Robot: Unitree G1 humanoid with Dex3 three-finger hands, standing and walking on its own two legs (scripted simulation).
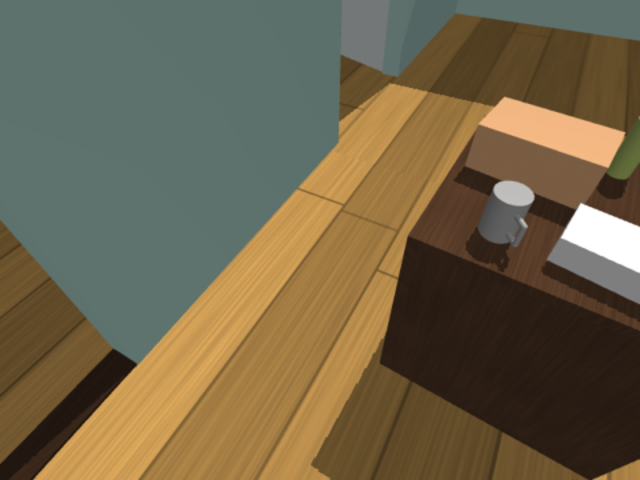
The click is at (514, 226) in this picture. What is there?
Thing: mug
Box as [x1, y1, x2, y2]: [478, 181, 534, 246]
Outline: 501,181 497,183 492,190 479,222 478,230 481,235 490,241 497,243 504,243 509,241 513,246 516,246 527,227 523,218 534,196 531,190 521,183 514,181
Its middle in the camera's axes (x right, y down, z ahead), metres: +0.39 -0.04 +0.80
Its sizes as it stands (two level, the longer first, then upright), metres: 0.111 0.077 0.110
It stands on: a support 0.63 m high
